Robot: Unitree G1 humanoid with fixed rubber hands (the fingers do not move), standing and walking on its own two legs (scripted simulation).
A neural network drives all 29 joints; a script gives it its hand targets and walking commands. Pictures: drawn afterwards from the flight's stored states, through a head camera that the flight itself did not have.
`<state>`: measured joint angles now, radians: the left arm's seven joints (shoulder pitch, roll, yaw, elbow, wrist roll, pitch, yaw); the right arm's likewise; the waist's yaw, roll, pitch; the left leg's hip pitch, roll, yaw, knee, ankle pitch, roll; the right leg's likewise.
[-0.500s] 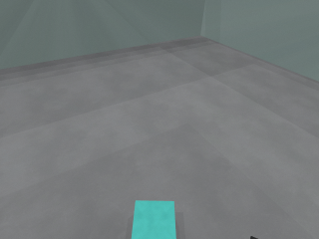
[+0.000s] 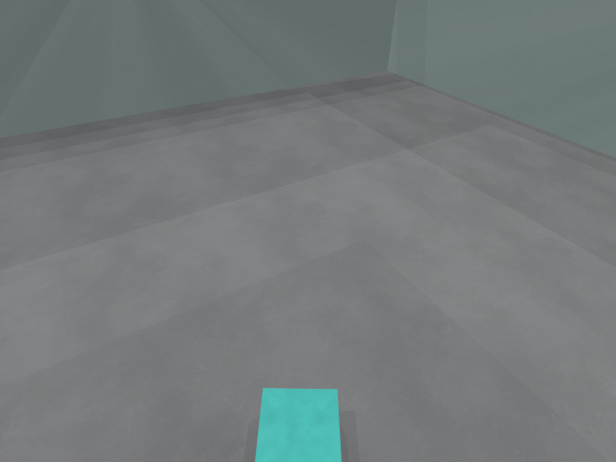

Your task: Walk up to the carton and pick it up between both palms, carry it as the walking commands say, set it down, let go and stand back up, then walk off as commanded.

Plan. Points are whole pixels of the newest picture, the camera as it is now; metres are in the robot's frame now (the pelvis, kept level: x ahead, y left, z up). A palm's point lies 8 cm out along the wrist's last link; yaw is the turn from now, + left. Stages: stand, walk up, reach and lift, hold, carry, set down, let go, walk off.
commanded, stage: stand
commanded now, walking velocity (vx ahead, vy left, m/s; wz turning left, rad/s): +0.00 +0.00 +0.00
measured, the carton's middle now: (299, 434) +0.48 +0.01 -0.70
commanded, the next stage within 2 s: walk off in 0.32 s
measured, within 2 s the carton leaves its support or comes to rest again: neither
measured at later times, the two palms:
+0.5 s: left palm out of the picture +0.08 +0.26 -0.09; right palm out of the picture +0.08 -0.26 -0.10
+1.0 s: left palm out of the picture +0.06 +0.15 -0.12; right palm out of the picture +0.03 -0.37 -0.13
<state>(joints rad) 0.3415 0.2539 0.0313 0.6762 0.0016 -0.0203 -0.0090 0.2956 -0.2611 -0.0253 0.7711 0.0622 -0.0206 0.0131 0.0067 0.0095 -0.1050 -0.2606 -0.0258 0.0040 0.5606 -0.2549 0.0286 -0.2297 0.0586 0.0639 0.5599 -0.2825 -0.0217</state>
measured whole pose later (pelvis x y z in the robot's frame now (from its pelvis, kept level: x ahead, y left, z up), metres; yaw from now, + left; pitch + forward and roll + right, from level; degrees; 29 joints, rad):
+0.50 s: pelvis +0.00 +0.00 +0.00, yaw +0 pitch -3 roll +0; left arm 0.34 0.25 0.03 0.72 0.00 -0.02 -0.01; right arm 0.29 -0.26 -0.03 0.82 0.06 -0.02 0.01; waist 0.01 0.01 -0.09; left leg -0.26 -0.03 0.00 0.55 -0.25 0.03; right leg -0.23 0.06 0.06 0.55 -0.27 -0.02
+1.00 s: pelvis -0.02 -0.10 -0.01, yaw -6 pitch -1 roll +2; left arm 0.34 0.25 0.04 0.74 0.00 0.07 -0.02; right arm 0.25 -0.26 -0.03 0.83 0.06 0.03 -0.02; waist 0.01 -0.01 -0.01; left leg -0.32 0.14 0.02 0.60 -0.28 -0.11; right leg -0.30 0.01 0.03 0.65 -0.36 -0.01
